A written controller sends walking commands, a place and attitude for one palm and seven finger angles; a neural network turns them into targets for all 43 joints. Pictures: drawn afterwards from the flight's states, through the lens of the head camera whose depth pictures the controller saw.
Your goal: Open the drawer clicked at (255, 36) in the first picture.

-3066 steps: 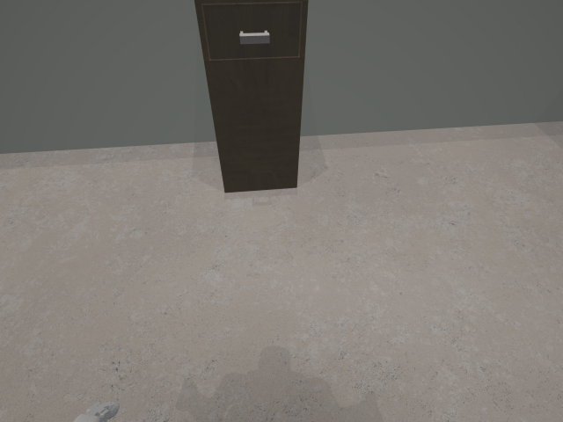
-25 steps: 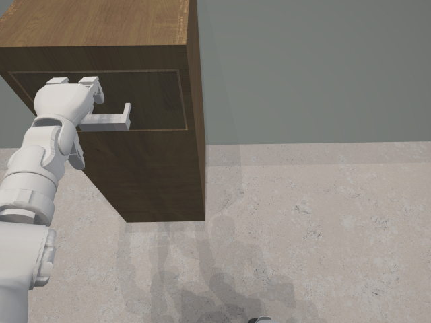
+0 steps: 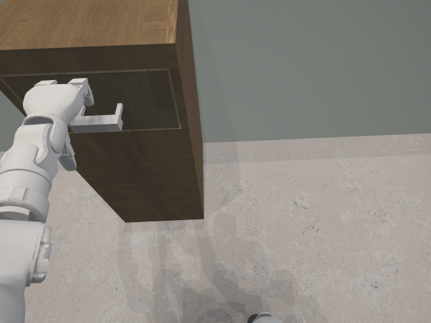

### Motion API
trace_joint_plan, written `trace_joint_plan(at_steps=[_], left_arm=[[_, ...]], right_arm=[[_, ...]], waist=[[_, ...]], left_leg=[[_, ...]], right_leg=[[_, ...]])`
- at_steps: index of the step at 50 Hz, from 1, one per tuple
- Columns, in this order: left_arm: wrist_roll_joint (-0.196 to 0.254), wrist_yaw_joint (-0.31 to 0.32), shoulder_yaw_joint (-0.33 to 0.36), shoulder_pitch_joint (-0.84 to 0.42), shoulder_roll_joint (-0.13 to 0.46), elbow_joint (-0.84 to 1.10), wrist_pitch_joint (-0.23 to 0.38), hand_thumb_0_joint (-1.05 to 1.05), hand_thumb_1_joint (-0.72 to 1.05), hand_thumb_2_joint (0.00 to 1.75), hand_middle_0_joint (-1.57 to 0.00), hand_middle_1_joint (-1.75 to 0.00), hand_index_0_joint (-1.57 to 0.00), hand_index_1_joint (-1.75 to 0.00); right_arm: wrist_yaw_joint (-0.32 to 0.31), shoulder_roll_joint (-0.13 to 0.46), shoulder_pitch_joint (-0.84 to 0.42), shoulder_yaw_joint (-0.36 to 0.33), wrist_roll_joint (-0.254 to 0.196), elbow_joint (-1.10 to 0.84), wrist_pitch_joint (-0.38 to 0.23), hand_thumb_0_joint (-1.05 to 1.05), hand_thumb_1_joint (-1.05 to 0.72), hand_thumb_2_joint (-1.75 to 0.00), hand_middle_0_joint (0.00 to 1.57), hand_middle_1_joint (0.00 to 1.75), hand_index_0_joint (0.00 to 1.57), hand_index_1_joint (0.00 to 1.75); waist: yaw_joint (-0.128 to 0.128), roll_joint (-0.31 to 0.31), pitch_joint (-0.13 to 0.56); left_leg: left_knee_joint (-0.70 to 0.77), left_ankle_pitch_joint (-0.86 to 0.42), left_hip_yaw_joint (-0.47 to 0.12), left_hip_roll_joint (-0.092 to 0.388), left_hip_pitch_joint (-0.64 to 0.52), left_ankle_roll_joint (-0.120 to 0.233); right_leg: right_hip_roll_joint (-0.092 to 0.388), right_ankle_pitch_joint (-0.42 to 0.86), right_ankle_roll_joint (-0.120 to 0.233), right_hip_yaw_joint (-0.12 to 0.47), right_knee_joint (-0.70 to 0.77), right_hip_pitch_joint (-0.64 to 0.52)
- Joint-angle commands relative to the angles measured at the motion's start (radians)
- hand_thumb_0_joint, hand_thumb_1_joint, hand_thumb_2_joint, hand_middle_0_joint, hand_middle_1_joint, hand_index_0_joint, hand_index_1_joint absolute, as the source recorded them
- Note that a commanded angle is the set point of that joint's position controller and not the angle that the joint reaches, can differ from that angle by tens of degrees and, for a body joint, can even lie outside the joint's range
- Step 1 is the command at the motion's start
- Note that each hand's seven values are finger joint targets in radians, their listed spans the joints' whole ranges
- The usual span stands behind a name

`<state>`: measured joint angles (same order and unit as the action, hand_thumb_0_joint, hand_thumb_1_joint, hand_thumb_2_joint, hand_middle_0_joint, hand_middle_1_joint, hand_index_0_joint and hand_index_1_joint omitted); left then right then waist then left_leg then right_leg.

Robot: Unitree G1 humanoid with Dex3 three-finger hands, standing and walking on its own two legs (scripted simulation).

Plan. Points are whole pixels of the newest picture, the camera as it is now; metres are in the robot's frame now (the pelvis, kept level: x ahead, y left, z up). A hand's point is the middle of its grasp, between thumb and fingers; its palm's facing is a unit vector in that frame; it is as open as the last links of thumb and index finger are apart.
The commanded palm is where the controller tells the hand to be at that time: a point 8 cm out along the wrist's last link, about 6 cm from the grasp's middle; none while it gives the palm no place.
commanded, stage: re-aim the fingers above the handle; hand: left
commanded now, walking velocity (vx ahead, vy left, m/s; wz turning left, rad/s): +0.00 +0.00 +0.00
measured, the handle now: (98, 116) +0.54 +0.25 +0.03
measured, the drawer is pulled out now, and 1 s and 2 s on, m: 0.00 0.00 0.00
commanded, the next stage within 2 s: lower the fingers behind the handle in 0.74 s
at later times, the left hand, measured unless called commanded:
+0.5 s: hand (74, 126) +0.47 +0.26 +0.08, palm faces -0.14 +0.03 -0.99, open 13.8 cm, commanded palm +0.47 +0.26 +0.14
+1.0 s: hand (70, 126) +0.47 +0.28 +0.07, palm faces -0.13 +0.02 -0.99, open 13.7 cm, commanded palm +0.46 +0.28 +0.13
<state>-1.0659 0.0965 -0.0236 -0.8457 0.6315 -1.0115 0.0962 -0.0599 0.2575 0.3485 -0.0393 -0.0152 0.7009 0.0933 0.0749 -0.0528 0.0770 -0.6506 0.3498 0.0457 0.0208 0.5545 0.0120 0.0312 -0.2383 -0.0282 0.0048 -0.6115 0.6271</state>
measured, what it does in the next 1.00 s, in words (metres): stands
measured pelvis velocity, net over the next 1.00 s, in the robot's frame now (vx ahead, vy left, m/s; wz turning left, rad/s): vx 0.00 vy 0.00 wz -0.01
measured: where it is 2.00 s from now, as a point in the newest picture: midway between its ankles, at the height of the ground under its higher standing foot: outside the picture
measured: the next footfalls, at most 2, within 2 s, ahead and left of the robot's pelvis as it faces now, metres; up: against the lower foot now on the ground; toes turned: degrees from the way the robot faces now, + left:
none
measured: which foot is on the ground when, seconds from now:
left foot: down 0.00-1.00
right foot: down 0.00-1.00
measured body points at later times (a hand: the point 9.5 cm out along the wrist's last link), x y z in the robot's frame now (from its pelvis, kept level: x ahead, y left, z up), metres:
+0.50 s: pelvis +0.00 +0.00 +0.00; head +0.08 -0.02 +0.44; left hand +0.47 +0.26 +0.13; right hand +0.04 -0.28 -0.13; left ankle -0.03 +0.11 -0.72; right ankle +0.03 -0.14 -0.72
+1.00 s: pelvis +0.00 +0.00 +0.00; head +0.09 -0.01 +0.44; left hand +0.48 +0.27 +0.12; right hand +0.02 -0.27 -0.13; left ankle -0.03 +0.11 -0.72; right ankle +0.03 -0.14 -0.72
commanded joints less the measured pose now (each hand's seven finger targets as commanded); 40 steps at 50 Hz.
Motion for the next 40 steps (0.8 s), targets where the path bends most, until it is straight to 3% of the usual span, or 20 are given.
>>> trace_joint_plan(at_steps=[1, 2, 3, 5, 8, 9, 12, 14, 15, 16, 19, 22, 25, 27, 29, 30, 33, 35, 37, 40], left_arm=[[0.045, 0.011, 0.003, -0.516, 0.145, 0.331, 0.118, 0.00, -0.50, 0.30, -0.30, -1.20, -0.30, -1.20], [0.045, 0.018, 0.022, -0.513, 0.161, 0.328, 0.130, 0.00, -0.50, 0.30, -0.30, -1.20, -0.30, -1.20], [0.046, 0.031, 0.063, -0.516, 0.202, 0.331, 0.140, 0.00, -0.50, 0.30, -0.30, -1.20, -0.30, -1.20], [0.032, 0.076, 0.140, -0.508, 0.291, 0.299, 0.142, 0.00, -0.50, 0.30, -0.30, -1.20, -0.30, -1.20], [0.013, 0.145, 0.209, -0.448, 0.366, 0.242, 0.093, 0.00, -0.50, 0.30, -0.30, -1.20, -0.30, -1.20], [0.001, 0.164, 0.240, -0.435, 0.406, 0.217, 0.069, 0.00, -0.50, 0.30, -0.30, -1.20, -0.30, -1.20], [-0.024, 0.181, 0.182, -0.411, 0.371, 0.164, -0.011, 0.00, -0.50, 0.30, -0.30, -1.20, -0.30, -1.20], [-0.022, 0.149, 0.162, -0.383, 0.352, 0.131, -0.044, 0.00, -0.50, 0.30, -0.30, -1.20, -0.30, -1.20], [-0.021, 0.125, 0.126, -0.399, 0.326, 0.135, -0.051, 0.00, -0.50, 0.30, -0.30, -1.20, -0.30, -1.20], [-0.008, 0.106, 0.135, -0.387, 0.330, 0.146, -0.047, 0.00, -0.50, 0.30, -0.30, -1.20, -0.30, -1.20], [0.016, 0.046, 0.081, -0.428, 0.264, 0.177, -0.012, 0.00, -0.50, 0.30, -0.30, -1.20, -0.30, -1.20], [0.033, 0.005, 0.043, -0.458, 0.212, 0.276, 0.069, 0.00, -0.50, 0.30, -0.30, -1.20, -0.30, -1.20], [0.034, 0.013, 0.069, -0.498, 0.233, 0.311, 0.138, 0.00, -0.50, 0.30, -0.30, -1.20, -0.30, -1.20], [0.024, 0.047, 0.095, -0.506, 0.254, 0.289, 0.150, 0.00, -0.50, 0.30, -0.30, -1.20, -0.30, -1.20], [0.018, 0.094, 0.178, -0.505, 0.354, 0.253, 0.139, 0.00, -0.50, 0.30, -0.30, -1.20, -0.30, -1.20], [0.008, 0.117, 0.164, -0.514, 0.344, 0.227, 0.123, 0.00, -0.50, 0.30, -0.30, -1.20, -0.30, -1.20], [-0.012, 0.162, 0.190, -0.495, 0.387, 0.187, 0.064, 0.00, -0.50, 0.30, -0.30, -1.20, -0.30, -1.20], [-0.021, 0.161, 0.187, -0.465, 0.386, 0.162, 0.025, 0.00, -0.50, 0.30, -0.30, -1.20, -0.30, -1.20], [-0.016, 0.133, 0.146, -0.424, 0.335, 0.132, -0.010, 0.00, -0.50, 0.30, -0.30, -1.20, -0.30, -1.20], [-0.002, 0.102, 0.170, -0.407, 0.371, 0.138, -0.014, 0.00, -0.50, 0.30, -0.30, -1.20, -0.30, -1.20]], right_arm=[[-0.030, 0.172, 0.111, -0.079, 0.011, -0.055, -0.040, 0.00, -0.90, -0.90, 0.20, 0.30, 0.20, 0.30], [-0.030, 0.168, 0.112, -0.078, 0.013, -0.050, -0.040, 0.00, -0.90, -0.90, 0.20, 0.30, 0.20, 0.30], [-0.028, 0.169, 0.114, -0.077, 0.014, -0.046, -0.040, 0.00, -0.90, -0.90, 0.20, 0.30, 0.20, 0.30], [-0.023, 0.169, 0.110, -0.069, 0.018, -0.040, -0.034, 0.00, -0.90, -0.90, 0.20, 0.30, 0.20, 0.30], [-0.002, 0.167, 0.080, -0.054, 0.020, -0.045, -0.025, 0.00, -0.90, -0.90, 0.20, 0.30, 0.20, 0.30], [0.003, 0.171, 0.069, -0.051, 0.021, -0.045, -0.021, 0.00, -0.90, -0.90, 0.20, 0.30, 0.20, 0.30], [0.015, 0.175, 0.056, -0.051, 0.014, -0.060, -0.021, 0.00, -0.90, -0.90, 0.20, 0.30, 0.20, 0.30], [0.014, 0.183, 0.064, -0.055, 0.010, -0.067, -0.018, 0.00, -0.90, -0.90, 0.20, 0.30, 0.20, 0.30], [0.011, 0.184, 0.076, -0.058, 0.005, -0.070, -0.018, 0.00, -0.90, -0.90, 0.20, 0.30, 0.20, 0.30], [0.008, 0.186, 0.075, -0.061, 0.000, -0.074, -0.016, 0.00, -0.90, -0.90, 0.20, 0.30, 0.20, 0.30], [-0.013, 0.187, 0.081, -0.065, -0.003, -0.078, -0.020, 0.00, -0.90, -0.90, 0.20, 0.30, 0.20, 0.30], [-0.028, 0.177, 0.081, -0.071, 0.001, -0.077, -0.029, 0.00, -0.90, -0.90, 0.20, 0.30, 0.20, 0.30], [-0.035, 0.170, 0.092, -0.071, 0.009, -0.062, -0.033, 0.00, -0.90, -0.90, 0.20, 0.30, 0.20, 0.30], [-0.030, 0.167, 0.098, -0.067, 0.010, -0.055, -0.034, 0.00, -0.90, -0.90, 0.20, 0.30, 0.20, 0.30], [-0.021, 0.177, 0.096, -0.061, 0.013, -0.044, -0.031, 0.00, -0.90, -0.90, 0.20, 0.30, 0.20, 0.30], [-0.017, 0.170, 0.092, -0.056, 0.014, -0.046, -0.032, 0.00, -0.90, -0.90, 0.20, 0.30, 0.20, 0.30], [0.001, 0.173, 0.083, -0.047, 0.020, -0.050, -0.030, 0.00, -0.90, -0.90, 0.20, 0.30, 0.20, 0.30], [0.010, 0.175, 0.094, -0.052, 0.024, -0.053, -0.024, 0.00, -0.90, -0.90, 0.20, 0.30, 0.20, 0.30], [0.013, 0.180, 0.100, -0.057, 0.017, -0.060, -0.019, 0.00, -0.90, -0.90, 0.20, 0.30, 0.20, 0.30], [0.010, 0.190, 0.095, -0.056, 0.009, -0.062, -0.001, 0.00, -0.90, -0.90, 0.20, 0.30, 0.20, 0.30]], waist=[[0.059, -0.017, 0.410], [0.055, -0.024, 0.408], [0.042, -0.053, 0.408], [0.023, -0.047, 0.412], [-0.021, -0.063, 0.407], [-0.032, -0.035, 0.417], [-0.027, -0.032, 0.422], [-0.022, 0.015, 0.475], [-0.004, 0.010, 0.479], [-0.010, 0.028, 0.466], [0.034, 0.087, 0.437], [0.045, 0.041, 0.421], [0.047, -0.011, 0.382], [0.041, -0.034, 0.360], [0.023, -0.033, 0.370], [0.026, -0.041, 0.372], [-0.006, -0.073, 0.439], [-0.013, -0.063, 0.507], [-0.006, -0.029, 0.508], [-0.010, 0.036, 0.488]], left_leg=[[0.034, -0.358, -0.024, -0.038, -0.254, 0.023], [0.030, -0.360, -0.028, -0.040, -0.249, 0.021], [0.027, -0.372, -0.029, -0.042, -0.242, 0.016], [0.021, -0.378, -0.026, -0.050, -0.184, 0.015], [0.022, -0.387, -0.016, -0.055, -0.100, 0.009], [0.021, -0.384, -0.011, -0.054, -0.074, 0.010], [0.032, -0.353, 0.006, -0.049, -0.055, 0.007], [0.032, -0.380, 0.016, -0.046, -0.076, 0.012], [0.036, -0.385, 0.015, -0.040, -0.095, 0.013], [0.041, -0.373, 0.018, -0.041, -0.098, 0.017], [0.053, -0.326, 0.010, -0.037, -0.124, 0.029], [0.046, -0.318, 0.001, -0.042, -0.178, 0.034], [0.035, -0.326, -0.016, -0.045, -0.191, 0.028], [0.028, -0.324, -0.025, -0.048, -0.171, 0.020], [0.026, -0.309, -0.025, -0.049, -0.127, 0.015], [0.024, -0.301, -0.024, -0.052, -0.107, 0.015], [0.015, -0.346, -0.014, -0.053, -0.085, 0.007], [0.003, -0.413, -0.006, -0.047, -0.103, 0.007], [0.005, -0.443, 0.000, -0.038, -0.116, 0.007], [0.020, -0.421, 0.004, -0.038, -0.096, 0.015]], right_leg=[[-0.067, 0.227, 0.051, -0.027, 0.045, -0.183], [-0.066, 0.221, 0.053, -0.030, 0.040, -0.177], [-0.067, 0.229, 0.057, -0.030, 0.032, -0.178], [-0.063, 0.253, 0.059, -0.029, 0.015, -0.210], [-0.058, 0.283, 0.059, -0.029, -0.016, -0.256], [-0.058, 0.290, 0.058, -0.026, -0.020, -0.281], [-0.056, 0.290, 0.052, -0.028, -0.019, -0.292], [-0.057, 0.335, 0.049, -0.024, -0.012, -0.341], [-0.057, 0.345, 0.044, -0.024, -0.007, -0.332], [-0.058, 0.336, 0.042, -0.025, 0.005, -0.335], [-0.055, 0.305, 0.037, -0.020, 0.040, -0.321], [-0.058, 0.276, 0.040, -0.016, 0.049, -0.274], [-0.061, 0.238, 0.050, -0.021, 0.042, -0.215], [-0.063, 0.214, 0.055, -0.029, 0.026, -0.178], [-0.063, 0.202, 0.057, -0.029, 0.012, -0.190], [-0.060, 0.203, 0.055, -0.027, 0.004, -0.189], [-0.057, 0.247, 0.056, -0.030, -0.027, -0.227], [-0.058, 0.313, 0.053, -0.029, -0.040, -0.268], [-0.060, 0.341, 0.048, -0.033, -0.030, -0.279], [-0.060, 0.348, 0.042, -0.028, -0.016, -0.311]])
